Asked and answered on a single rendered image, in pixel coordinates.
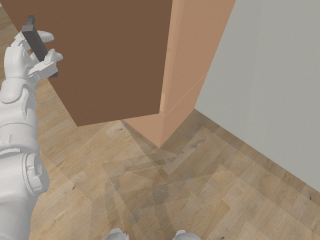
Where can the robot left forearm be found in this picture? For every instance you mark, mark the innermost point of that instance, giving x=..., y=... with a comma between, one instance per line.
x=18, y=119

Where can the left robot hand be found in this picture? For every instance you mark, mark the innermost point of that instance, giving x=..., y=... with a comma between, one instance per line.
x=19, y=64

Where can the right robot shin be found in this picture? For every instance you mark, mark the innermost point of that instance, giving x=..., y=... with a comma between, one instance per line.
x=180, y=232

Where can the cupboard door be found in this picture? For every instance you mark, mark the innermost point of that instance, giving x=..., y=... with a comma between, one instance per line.
x=114, y=53

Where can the left robot shin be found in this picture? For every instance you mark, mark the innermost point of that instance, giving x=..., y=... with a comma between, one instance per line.
x=116, y=230

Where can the handle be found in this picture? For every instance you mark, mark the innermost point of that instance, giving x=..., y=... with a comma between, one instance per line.
x=35, y=42

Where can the robot shin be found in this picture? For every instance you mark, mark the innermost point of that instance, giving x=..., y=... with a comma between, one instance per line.
x=180, y=232
x=116, y=230

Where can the robot left upper arm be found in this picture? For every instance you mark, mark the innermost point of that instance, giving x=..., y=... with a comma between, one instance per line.
x=23, y=178

